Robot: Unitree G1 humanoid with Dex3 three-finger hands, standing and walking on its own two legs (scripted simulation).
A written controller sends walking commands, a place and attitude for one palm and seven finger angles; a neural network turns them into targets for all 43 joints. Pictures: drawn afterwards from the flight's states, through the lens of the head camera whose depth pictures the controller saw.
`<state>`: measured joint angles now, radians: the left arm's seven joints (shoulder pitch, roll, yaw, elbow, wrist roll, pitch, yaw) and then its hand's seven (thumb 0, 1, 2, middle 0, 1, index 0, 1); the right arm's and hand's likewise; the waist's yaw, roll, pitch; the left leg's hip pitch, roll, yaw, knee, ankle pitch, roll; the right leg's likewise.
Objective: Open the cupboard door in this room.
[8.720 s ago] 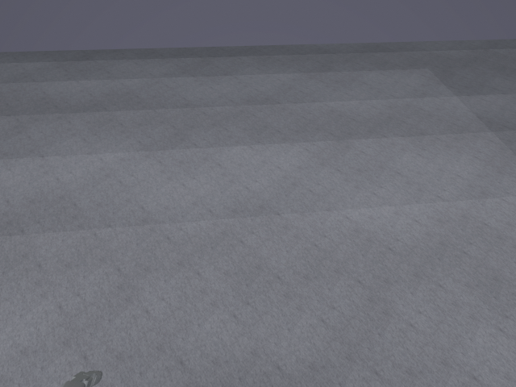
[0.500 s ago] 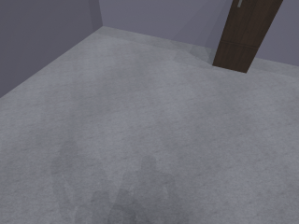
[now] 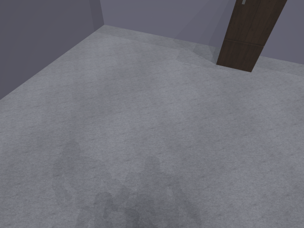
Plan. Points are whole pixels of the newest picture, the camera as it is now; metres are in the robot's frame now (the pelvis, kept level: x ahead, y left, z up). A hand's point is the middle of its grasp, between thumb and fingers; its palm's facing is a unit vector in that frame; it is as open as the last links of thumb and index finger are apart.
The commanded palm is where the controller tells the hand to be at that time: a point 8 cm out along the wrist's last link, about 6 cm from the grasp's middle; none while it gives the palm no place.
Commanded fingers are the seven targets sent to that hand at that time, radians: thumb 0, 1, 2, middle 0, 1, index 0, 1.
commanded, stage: turn or walk to find it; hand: left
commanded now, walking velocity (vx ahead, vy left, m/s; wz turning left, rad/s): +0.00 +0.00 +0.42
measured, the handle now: out of the picture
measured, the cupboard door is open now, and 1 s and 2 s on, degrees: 0 0 0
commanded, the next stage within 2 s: stand and wait in 0.50 s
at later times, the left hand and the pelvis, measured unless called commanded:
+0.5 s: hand out of the picture +0.03 +0.21 -0.19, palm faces +0.14 -0.96 -0.24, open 7.4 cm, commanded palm none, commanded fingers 0.00 0.90 0.90 -0.20 -0.30 -0.20 -0.30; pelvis +0.00 +0.00 -0.02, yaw +8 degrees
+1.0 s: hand out of the picture -0.03 +0.11 -0.17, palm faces +0.31 -0.92 -0.24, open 7.3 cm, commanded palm none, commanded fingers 0.00 0.90 0.90 -0.20 -0.30 -0.20 -0.30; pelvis -0.01 -0.07 +0.00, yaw +17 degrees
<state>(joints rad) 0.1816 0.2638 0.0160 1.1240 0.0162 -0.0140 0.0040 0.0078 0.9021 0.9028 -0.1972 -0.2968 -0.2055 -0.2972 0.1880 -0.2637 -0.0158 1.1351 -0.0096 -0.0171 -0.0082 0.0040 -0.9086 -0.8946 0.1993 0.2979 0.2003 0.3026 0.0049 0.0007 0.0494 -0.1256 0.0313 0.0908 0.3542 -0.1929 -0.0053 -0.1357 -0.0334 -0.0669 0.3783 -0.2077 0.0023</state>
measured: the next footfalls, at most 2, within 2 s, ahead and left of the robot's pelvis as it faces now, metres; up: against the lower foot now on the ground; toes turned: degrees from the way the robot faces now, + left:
right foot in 0.74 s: +0.05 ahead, -0.14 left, +0.00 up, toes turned +10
left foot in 1.22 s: -0.06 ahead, +0.07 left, +0.00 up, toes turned +26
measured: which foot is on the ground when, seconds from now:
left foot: down 0.00-0.76, up 0.78-1.00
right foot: down 0.00-0.42, up 0.44-0.72, down 0.74-1.00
